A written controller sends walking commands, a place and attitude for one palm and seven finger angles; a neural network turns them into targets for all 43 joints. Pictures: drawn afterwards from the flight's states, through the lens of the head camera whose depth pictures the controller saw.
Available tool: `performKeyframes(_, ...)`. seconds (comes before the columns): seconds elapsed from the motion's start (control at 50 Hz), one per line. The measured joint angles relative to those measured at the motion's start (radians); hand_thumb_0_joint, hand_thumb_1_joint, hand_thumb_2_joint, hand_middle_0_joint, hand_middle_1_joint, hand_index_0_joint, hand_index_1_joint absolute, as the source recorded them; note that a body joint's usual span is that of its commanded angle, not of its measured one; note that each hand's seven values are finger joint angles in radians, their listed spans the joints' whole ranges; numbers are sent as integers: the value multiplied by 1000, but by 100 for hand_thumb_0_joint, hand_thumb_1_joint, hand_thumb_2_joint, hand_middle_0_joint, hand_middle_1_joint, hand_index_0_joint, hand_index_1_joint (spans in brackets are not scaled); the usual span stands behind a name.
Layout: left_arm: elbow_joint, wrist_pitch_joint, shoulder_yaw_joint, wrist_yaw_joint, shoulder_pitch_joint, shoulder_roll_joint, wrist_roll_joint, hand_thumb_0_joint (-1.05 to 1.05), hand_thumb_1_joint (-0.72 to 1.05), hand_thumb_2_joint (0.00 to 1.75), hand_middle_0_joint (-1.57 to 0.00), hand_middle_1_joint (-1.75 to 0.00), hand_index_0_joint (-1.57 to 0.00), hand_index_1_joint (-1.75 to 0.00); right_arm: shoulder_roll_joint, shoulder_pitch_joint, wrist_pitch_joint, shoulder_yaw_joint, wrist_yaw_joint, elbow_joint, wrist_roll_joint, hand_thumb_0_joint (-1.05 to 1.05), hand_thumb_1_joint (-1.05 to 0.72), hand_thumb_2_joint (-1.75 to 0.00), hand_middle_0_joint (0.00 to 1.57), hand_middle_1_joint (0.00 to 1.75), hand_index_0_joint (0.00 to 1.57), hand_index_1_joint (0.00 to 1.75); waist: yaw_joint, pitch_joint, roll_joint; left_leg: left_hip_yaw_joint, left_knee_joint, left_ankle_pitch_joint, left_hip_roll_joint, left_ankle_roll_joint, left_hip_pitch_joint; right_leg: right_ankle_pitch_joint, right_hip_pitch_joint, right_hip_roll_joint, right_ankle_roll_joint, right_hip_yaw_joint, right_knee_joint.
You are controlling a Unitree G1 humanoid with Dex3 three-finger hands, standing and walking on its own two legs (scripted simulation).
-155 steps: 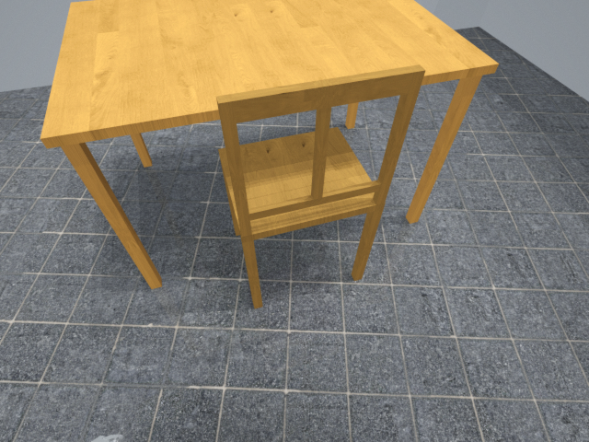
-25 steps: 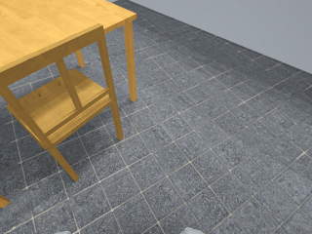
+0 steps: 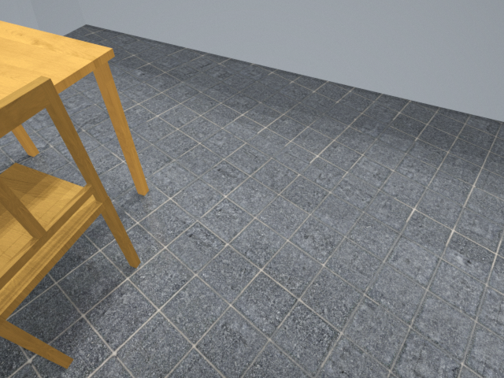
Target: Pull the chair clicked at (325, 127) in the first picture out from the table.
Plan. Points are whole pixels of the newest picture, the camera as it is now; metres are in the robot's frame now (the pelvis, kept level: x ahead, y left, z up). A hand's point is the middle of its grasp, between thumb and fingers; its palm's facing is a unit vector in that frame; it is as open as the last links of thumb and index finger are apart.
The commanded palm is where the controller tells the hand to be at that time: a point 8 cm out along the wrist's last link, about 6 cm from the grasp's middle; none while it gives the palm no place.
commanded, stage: walk to a spot facing it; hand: left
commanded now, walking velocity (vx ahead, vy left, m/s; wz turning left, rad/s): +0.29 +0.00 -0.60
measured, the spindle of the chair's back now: (9, 200) +0.46 +0.57 -0.08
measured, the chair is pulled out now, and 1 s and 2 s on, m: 0.00 0.00 0.00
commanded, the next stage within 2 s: none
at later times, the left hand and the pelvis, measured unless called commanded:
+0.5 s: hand (224, 271) +0.36 +0.08 -0.17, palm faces -0.37 -0.92 -0.15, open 7.4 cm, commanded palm none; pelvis +0.17 -0.04 -0.02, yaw -17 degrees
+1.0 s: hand (209, 253) +0.40 +0.12 -0.16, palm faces -0.33 -0.92 -0.19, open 7.4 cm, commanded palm none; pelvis +0.36 -0.07 +0.01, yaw -30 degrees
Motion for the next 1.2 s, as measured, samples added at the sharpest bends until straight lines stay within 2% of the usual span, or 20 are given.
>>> performKeyframes(0.04, 20, 14, 12, -6, 9, 9, 5, 1, 90, 90, -20, -30, -21, -30, 15, 11, -17, 11, -6, -4, -5, 1, -91, -90, 20, 30, 20, 30, -5, -2, -9, 29, 19, 9, 8, 41, 16, -66, -79, -10, -3, -52, 207)
performKeyframes(0.08, 32, 16, 24, -18, 9, 20, 14, 1, 90, 90, -20, -30, -20, -30, 34, 38, -26, 21, -10, 7, -6, 0, -91, -90, 20, 30, 20, 30, -5, -4, -20, 54, -28, 4, 13, 54, 67, -15, -157, -35, 2, -109, 381)
performKeyframes(0.18, 31, 6, 29, -34, -13, 24, 18, 1, 91, 90, -20, -30, -20, -30, 69, 116, -43, 36, -22, 65, 6, 0, -91, -90, 20, 30, 20, 30, 5, 7, -25, 117, -189, 35, 22, 47, 196, 166, -296, -94, 29, -176, 525)
performKeyframes(0.26, 35, 10, 21, -37, -52, 11, 18, 1, 91, 90, -20, -30, -20, -30, 87, 174, -50, 38, -27, 114, 8, 0, -91, -90, 20, 30, 20, 30, -8, 32, -18, 160, -244, 20, 29, 40, 268, 208, -355, -121, 39, -212, 469)
performKeyframes(0.32, 37, 14, 10, -41, -98, -2, 17, 1, 91, 90, -20, -30, -20, -30, 95, 210, -47, 36, -27, 147, 4, 0, -91, -90, 20, 30, 20, 30, -27, 60, -13, 194, -259, -8, 35, 27, 317, 221, -357, -128, 33, -251, 331)
performKeyframes(0.42, 22, 1, -6, -43, -190, -23, 13, 1, 91, 90, -20, -30, -20, -30, 89, 258, -35, 23, -24, 190, -3, 1, -91, -90, 20, 30, 20, 30, -65, 107, 3, 253, -217, -97, 60, -12, 383, 198, -297, -91, -14, -306, 90)
performKeyframes(0.46, 9, -19, -9, -42, -215, -25, 12, 1, 91, 90, -20, -30, -20, -30, 83, 275, -27, 16, -21, 204, -1, 1, -91, -90, 20, 30, 20, 30, -69, 119, 13, 273, -119, -157, 91, -29, 386, 181, -237, -58, -46, -331, 16)
performKeyframes(0.5, -8, -55, -12, -38, -218, -15, 10, 1, 91, 90, -20, -30, -20, -30, 84, 297, -12, 14, -13, 210, 10, 1, -90, -90, 20, 30, 20, 30, -60, 111, -1, 247, 173, -185, 128, -32, 300, 272, -176, -47, -100, -341, -34)
performKeyframes(0.54, -16, -75, -7, -22, -216, -14, -6, 1, 91, 90, -20, -30, -20, -30, 72, 254, 8, 9, -12, 210, 17, 1, -90, -90, 20, 30, 20, 30, -59, 123, 12, 110, 545, -181, 131, -23, 136, 224, -181, -25, -126, -337, 46)
performKeyframes(0.56, -15, -74, -7, -15, -208, -12, -10, 1, 91, 90, -20, -30, -20, -30, 68, 224, 13, 4, -13, 204, 16, 1, -91, -90, 20, 30, 20, 30, -62, 124, 16, 59, 663, -144, 126, -20, 59, 190, -164, -12, -126, -332, 48)
performKeyframes(0.6, -5, -70, -7, -2, -183, -9, -12, 1, 91, 90, -20, -30, -20, -30, 60, 155, 18, -2, -13, 177, 8, 1, -91, -90, 20, 30, 20, 30, -64, 115, 22, 2, 752, -67, 130, -19, -72, 170, -122, 11, -120, -315, 7)
performKeyframes(0.68, 30, -70, -8, 12, -115, -15, 0, 1, 91, 90, -20, -30, -20, -30, 51, 31, 11, -8, -8, 97, -5, 1, -91, -90, 20, 30, 20, 30, -56, 72, 28, -37, 644, 21, 148, -33, -247, 201, -50, 36, -116, -265, -103)
performKeyframes(0.76, 54, -76, -7, 10, -42, -29, 3, 1, 91, 90, -20, -30, -20, -30, 49, -55, 8, -11, 5, 45, -9, 1, -91, -90, 20, 30, 20, 30, -23, 27, 31, -55, 497, 97, 143, -48, -317, 207, 9, 43, -106, -212, -177)
performKeyframes(0.86, 65, -85, -8, 10, 45, -40, 5, 1, 90, 90, -20, -30, -20, -30, 43, -120, 9, -12, 17, 21, -9, 0, -91, -90, 20, 30, 20, 30, 36, 2, 27, -64, 323, 120, 106, -55, -295, 182, 79, 36, -84, -161, -225)
performKeyframes(0.98, 87, -77, -2, 15, 139, -37, 6, 1, 90, 90, -20, -30, -20, -30, 43, -168, 3, -6, 17, 6, 0, 1, -91, -90, 20, 30, 20, 30, 94, 3, 6, -40, 85, 76, 31, -42, -157, 106, 144, 15, -42, -104, -214)
performKeyframes(1.02, 97, -68, 5, 15, 174, -35, 1, 1, 90, 90, -20, -30, -20, -30, 44, -175, -14, 4, 12, -6, 1, 1, -91, -90, 20, 30, 20, 30, 102, 2, 0, -23, -48, 100, 14, -21, -66, 49, 133, 15, -24, -74, -142)
performKeyframes(1.04, 108, -62, 9, 13, 181, -34, -3, 1, 90, 90, -20, -30, -20, -30, 46, -180, -27, 8, 8, -11, -2, 1, -91, -90, 20, 30, 20, 30, 97, 6, -3, -11, -51, 155, 13, 9, -59, 0, 98, 14, -22, -73, -36)
performKeyframes(1.08, 131, -45, 16, 9, 171, -23, -1, 1, 90, 90, -20, -30, -20, -30, 60, -176, -37, 18, 3, -16, -4, 1, -91, -90, 20, 30, 20, 30, 91, 23, -22, 29, -1, 115, 15, 45, -44, -72, -2, -8, -15, -99, 237)
performKeyframes(1.14, 138, -27, 28, -2, 136, -4, 8, 1, 91, 90, -20, -30, -20, -30, 81, -132, -40, 28, -7, -3, 0, 0, -91, -90, 20, 30, 20, 30, 76, 31, -38, 78, -38, 71, 26, 53, 20, -19, -141, -59, 9, -163, 487)
performKeyframes(1.2, 110, -13, 34, -8, 82, 9, 9, 1, 91, 90, -20, -30, -20, -30, 89, -77, -36, 31, -17, 37, 5, 0, -91, -90, 20, 30, 20, 30, 63, 40, -33, 118, -98, 75, 42, 50, 78, 49, -237, -100, 35, -199, 539)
